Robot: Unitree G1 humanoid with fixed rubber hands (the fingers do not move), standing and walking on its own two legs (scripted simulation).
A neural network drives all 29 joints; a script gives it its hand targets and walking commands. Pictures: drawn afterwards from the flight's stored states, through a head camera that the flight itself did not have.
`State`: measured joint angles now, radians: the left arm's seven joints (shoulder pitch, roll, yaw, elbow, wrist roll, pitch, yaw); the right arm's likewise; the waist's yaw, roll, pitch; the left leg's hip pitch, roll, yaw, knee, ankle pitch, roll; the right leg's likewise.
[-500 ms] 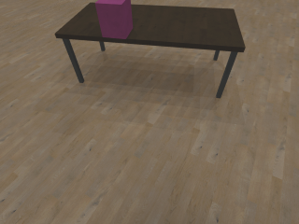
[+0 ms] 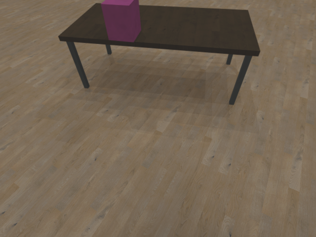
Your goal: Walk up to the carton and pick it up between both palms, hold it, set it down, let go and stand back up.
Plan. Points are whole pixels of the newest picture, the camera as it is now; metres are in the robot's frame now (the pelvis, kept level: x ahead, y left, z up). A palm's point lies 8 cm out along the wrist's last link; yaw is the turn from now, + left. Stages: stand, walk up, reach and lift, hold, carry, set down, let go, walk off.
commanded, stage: stand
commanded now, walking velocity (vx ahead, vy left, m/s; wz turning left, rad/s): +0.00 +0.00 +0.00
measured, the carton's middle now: (123, 18) +1.57 +0.31 -0.10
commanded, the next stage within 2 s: none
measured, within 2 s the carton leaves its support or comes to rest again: neither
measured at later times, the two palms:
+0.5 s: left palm out of the picture -0.04 +0.19 -0.15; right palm out of the picture -0.03 -0.19 -0.15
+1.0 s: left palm out of the picture -0.04 +0.19 -0.15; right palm out of the picture -0.03 -0.19 -0.15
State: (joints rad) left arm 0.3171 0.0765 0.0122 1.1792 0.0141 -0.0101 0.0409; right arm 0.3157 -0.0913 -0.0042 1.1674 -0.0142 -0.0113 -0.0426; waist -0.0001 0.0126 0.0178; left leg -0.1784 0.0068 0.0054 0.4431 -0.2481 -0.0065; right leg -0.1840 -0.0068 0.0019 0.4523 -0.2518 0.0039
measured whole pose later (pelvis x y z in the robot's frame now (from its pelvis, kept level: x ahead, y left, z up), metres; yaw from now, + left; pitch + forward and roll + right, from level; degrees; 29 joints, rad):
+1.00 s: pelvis +0.00 +0.00 +0.00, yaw +0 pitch -1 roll +0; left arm 0.32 0.07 0.01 1.18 0.01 -0.01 0.04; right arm 0.32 -0.09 0.00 1.17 -0.01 -0.01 -0.04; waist 0.00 0.01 0.03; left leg -0.16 0.00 0.01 0.43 -0.25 0.00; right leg -0.16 -0.01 0.00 0.44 -0.25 0.01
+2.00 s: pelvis +0.01 +0.01 +0.00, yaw +0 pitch -1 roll +0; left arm 0.33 0.08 0.01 1.18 0.01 -0.01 0.04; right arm 0.32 -0.09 0.00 1.17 -0.01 -0.02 -0.04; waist 0.00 0.01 0.02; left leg -0.15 -0.01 0.01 0.42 -0.25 0.01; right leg -0.15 -0.03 0.00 0.43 -0.26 0.02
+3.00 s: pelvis +0.01 +0.02 +0.00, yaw +0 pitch -1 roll +0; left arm 0.33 0.08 0.01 1.20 0.01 -0.01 0.04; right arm 0.32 -0.09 -0.01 1.17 -0.01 -0.02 -0.04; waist -0.01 0.01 0.03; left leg -0.14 -0.02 0.02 0.41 -0.25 0.02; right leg -0.14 -0.04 0.00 0.41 -0.25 0.04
